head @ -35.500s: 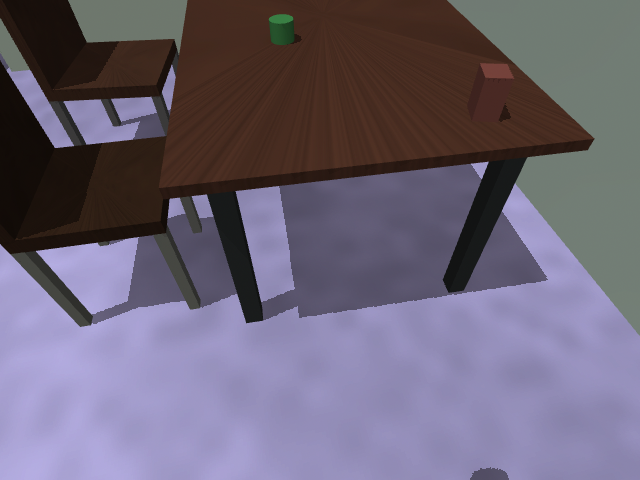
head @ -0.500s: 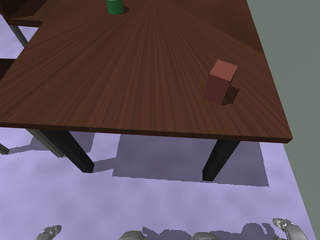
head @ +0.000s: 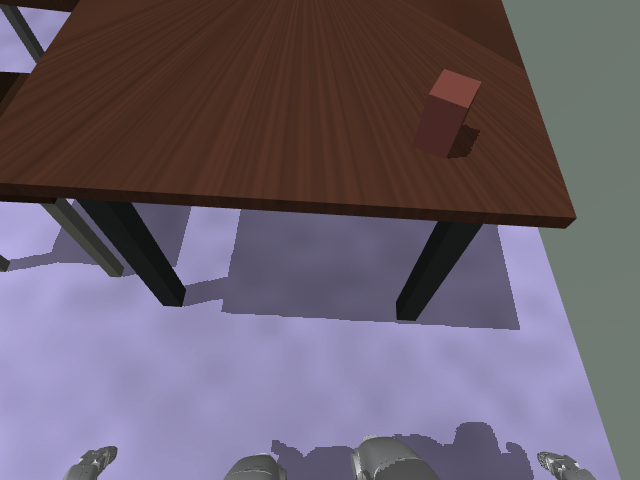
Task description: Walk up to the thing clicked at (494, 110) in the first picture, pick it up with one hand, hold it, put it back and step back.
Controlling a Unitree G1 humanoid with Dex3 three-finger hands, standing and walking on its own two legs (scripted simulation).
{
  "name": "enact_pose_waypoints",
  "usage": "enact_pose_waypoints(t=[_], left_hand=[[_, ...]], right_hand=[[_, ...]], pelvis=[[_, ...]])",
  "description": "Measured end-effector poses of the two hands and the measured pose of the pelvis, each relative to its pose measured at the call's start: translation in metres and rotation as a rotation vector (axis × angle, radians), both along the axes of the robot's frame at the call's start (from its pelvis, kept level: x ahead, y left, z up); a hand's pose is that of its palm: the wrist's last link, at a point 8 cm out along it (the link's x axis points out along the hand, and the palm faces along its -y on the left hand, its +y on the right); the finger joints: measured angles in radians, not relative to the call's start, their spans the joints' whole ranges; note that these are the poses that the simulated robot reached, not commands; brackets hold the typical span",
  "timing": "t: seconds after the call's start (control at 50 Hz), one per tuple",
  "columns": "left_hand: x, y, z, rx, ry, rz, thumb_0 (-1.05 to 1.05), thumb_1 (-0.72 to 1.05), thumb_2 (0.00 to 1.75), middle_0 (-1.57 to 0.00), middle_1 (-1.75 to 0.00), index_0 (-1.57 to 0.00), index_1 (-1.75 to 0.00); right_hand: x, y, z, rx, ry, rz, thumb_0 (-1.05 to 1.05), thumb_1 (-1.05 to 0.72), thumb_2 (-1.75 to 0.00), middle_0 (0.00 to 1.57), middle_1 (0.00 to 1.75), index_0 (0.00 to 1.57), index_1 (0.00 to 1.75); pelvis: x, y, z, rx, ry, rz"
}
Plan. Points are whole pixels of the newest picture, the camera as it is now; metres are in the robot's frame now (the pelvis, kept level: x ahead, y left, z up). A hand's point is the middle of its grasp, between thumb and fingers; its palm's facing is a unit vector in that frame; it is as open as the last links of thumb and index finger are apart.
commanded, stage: step back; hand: right
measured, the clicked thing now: (444, 115) +0.63 -0.20 +0.02
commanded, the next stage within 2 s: none
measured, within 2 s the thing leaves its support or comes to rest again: neither
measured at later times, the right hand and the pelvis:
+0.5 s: hand out of the picture -0.03 -0.25 -0.15, palm faces -0.09 +0.90 -0.42, open 7.4 cm; pelvis -0.13 +0.02 -0.01, yaw +1 degrees
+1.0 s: hand out of the picture -0.18 -0.29 -0.15, palm faces +0.04 +0.92 -0.39, open 7.4 cm; pelvis -0.28 -0.01 +0.00, yaw -3 degrees
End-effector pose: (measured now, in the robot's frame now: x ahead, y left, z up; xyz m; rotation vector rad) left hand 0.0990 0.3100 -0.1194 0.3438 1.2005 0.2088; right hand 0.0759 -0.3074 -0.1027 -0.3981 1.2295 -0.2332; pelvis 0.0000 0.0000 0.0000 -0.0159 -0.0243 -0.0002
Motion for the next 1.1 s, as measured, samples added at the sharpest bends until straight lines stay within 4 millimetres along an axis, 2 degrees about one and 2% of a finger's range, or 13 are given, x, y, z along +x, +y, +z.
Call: enact_pose_waypoints(t=[0.1, 0.22, 0.34, 0.44, 0.5, 0.6, 0.7, 0.78, 0.86, 0.96, 1.1], left_hand=[[-0.025, -0.010, 0.001, 0.030, -0.002, -0.020, 0.01, 0.90, 0.90, -0.21, -0.30, -0.20, -0.30], [-0.054, -0.019, 0.020, 0.031, -0.030, -0.013, 0.01, 0.90, 0.90, -0.21, -0.30, -0.20, -0.30], [-0.069, -0.010, 0.029, 0.049, -0.107, -0.009, 0.01, 0.90, 0.90, -0.21, -0.30, -0.20, -0.30], [-0.092, 0.009, 0.015, 0.031, -0.145, -0.004, 0.01, 0.90, 0.90, -0.21, -0.30, -0.20, -0.30], [-0.114, 0.018, 0.005, 0.017, -0.117, 0.010, 0.01, 0.90, 0.90, -0.21, -0.30, -0.20, -0.30], [-0.154, 0.021, 0.004, -0.004, -0.059, 0.036, 0.01, 0.90, 0.90, -0.21, -0.30, -0.20, -0.30], [-0.199, 0.019, 0.001, -0.004, 0.009, 0.020, 0.01, 0.90, 0.90, -0.21, -0.30, -0.20, -0.30], [-0.229, 0.010, -0.003, 0.004, 0.045, -0.010, 0.01, 0.90, 0.90, -0.20, -0.30, -0.20, -0.30], [-0.257, -0.005, -0.003, 0.021, 0.036, -0.034, 0.01, 0.90, 0.90, -0.20, -0.30, -0.20, -0.30], [-0.295, -0.020, 0.014, 0.024, 0.020, -0.028, 0.01, 0.90, 0.90, -0.21, -0.30, -0.20, -0.30], [-0.308, -0.014, 0.024, 0.058, -0.082, -0.033, 0.01, 0.90, 0.90, -0.21, -0.30, -0.21, -0.30]], right_hand=[[-0.003, -0.013, -0.018, 0.031, -0.070, -0.004, 0.00, -0.90, -0.90, 0.21, 0.30, 0.20, 0.30], [-0.018, -0.012, -0.017, 0.059, -0.085, -0.011, 0.00, -0.90, -0.90, 0.21, 0.30, 0.20, 0.30], [-0.049, -0.008, -0.015, 0.037, -0.047, 0.036, 0.00, -0.90, -0.90, 0.21, 0.30, 0.20, 0.30], [-0.080, 0.003, -0.015, 0.006, -0.034, 0.070, 0.00, -0.90, -0.90, 0.21, 0.30, 0.20, 0.30], [-0.104, 0.013, -0.008, 0.004, -0.032, 0.071, 0.00, -0.90, -0.90, 0.21, 0.30, 0.20, 0.30], [-0.137, 0.018, 0.011, -0.008, -0.033, 0.050, 0.00, -0.90, -0.90, 0.21, 0.30, 0.20, 0.30], [-0.155, 0.013, 0.019, -0.022, -0.090, 0.036, 0.00, -0.90, -0.90, 0.21, 0.30, 0.21, 0.30], [-0.174, 0.001, 0.015, -0.020, -0.138, 0.031, 0.00, -0.90, -0.90, 0.21, 0.30, 0.21, 0.30], [-0.200, -0.018, -0.001, -0.001, -0.166, 0.015, 0.00, -0.90, -0.90, 0.21, 0.30, 0.21, 0.30], [-0.244, -0.027, -0.006, 0.023, -0.133, -0.031, 0.00, -0.90, -0.90, 0.21, 0.30, 0.20, 0.30], [-0.312, -0.022, -0.012, 0.022, -0.045, -0.008, 0.00, -0.90, -0.90, 0.21, 0.30, 0.20, 0.30]], pelvis=[[-0.022, -0.009, -0.012, -0.001, -0.015, -0.030], [-0.047, -0.011, -0.002, 0.030, -0.009, -0.027], [-0.076, -0.004, -0.001, 0.031, 0.007, 0.006], [-0.109, 0.009, -0.012, 0.019, -0.001, 0.043], [-0.128, 0.015, -0.011, 0.026, -0.021, 0.026], [-0.151, 0.015, 0.002, -0.005, -0.010, 0.010], [-0.179, 0.012, 0.004, -0.012, -0.005, -0.027], [-0.208, 0.004, -0.002, -0.007, -0.009, -0.061], [-0.240, -0.008, -0.013, -0.009, -0.017, -0.081], [-0.269, -0.015, -0.005, 0.032, -0.019, -0.071], [-0.310, -0.013, -0.004, 0.035, -0.010, -0.017]])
